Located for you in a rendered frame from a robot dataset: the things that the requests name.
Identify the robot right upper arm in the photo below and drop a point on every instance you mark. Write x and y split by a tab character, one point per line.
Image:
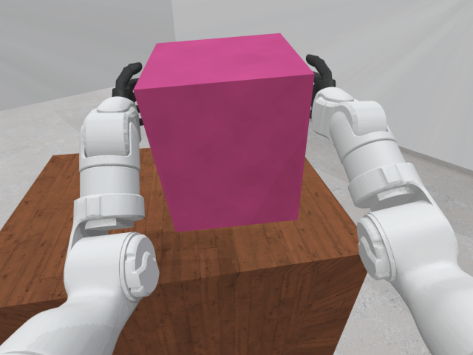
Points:
412	247

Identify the right robot forearm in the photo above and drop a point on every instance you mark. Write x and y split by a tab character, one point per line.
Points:
379	176

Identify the right robot hand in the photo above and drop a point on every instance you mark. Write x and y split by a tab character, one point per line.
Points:
323	79

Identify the robot left upper arm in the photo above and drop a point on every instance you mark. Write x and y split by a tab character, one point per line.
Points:
106	277

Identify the left robot forearm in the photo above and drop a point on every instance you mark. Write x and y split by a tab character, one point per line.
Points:
109	166

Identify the carton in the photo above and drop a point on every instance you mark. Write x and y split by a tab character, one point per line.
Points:
227	122

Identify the pedestal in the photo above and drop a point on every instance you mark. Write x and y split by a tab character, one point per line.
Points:
282	288

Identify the left robot hand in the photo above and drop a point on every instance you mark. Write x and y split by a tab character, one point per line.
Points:
124	86

